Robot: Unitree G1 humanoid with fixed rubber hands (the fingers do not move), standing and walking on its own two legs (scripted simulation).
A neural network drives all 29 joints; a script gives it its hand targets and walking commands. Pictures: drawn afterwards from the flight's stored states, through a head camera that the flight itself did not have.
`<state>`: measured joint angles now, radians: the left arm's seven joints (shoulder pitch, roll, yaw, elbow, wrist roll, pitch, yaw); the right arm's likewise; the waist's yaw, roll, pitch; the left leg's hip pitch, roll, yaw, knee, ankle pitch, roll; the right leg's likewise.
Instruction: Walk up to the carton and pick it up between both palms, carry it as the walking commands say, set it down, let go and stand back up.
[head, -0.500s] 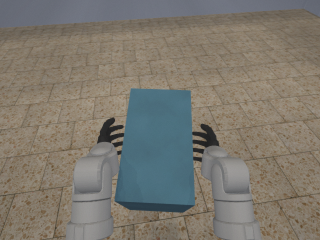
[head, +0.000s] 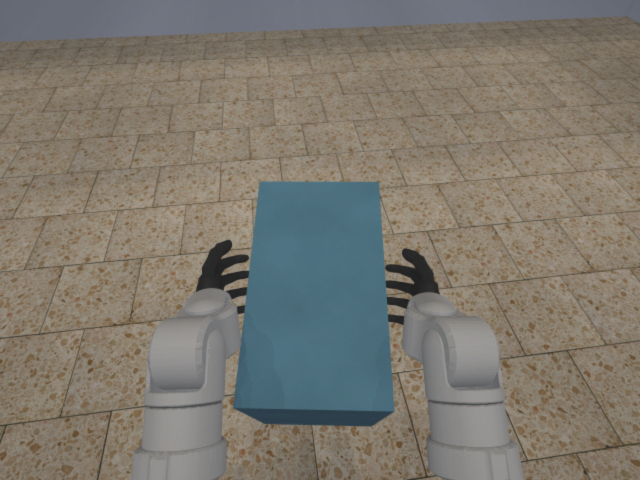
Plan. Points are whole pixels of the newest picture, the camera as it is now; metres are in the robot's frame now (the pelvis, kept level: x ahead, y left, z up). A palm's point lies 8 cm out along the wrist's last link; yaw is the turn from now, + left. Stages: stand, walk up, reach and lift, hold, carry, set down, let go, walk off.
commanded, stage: carry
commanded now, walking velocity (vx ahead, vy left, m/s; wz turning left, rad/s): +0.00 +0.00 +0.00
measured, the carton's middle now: (318, 310) +0.35 -0.01 +0.00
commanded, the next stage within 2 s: hold in 1.74 s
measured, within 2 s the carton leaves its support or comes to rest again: neither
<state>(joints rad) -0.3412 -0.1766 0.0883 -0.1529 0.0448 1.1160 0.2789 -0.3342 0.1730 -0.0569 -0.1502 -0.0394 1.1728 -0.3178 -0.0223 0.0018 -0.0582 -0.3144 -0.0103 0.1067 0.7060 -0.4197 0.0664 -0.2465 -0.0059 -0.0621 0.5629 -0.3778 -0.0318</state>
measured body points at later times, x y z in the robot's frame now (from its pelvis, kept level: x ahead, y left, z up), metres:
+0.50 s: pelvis +0.07 +0.02 +0.00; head +0.07 +0.02 +0.45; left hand +0.39 +0.14 +0.09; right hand +0.37 -0.11 +0.09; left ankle +0.04 +0.09 -0.73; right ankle +0.01 -0.10 -0.73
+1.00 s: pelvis +0.01 +0.01 +0.00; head -0.02 +0.02 +0.45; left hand +0.32 +0.13 +0.11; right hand +0.31 -0.11 +0.11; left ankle +0.04 +0.09 -0.73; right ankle +0.01 -0.10 -0.73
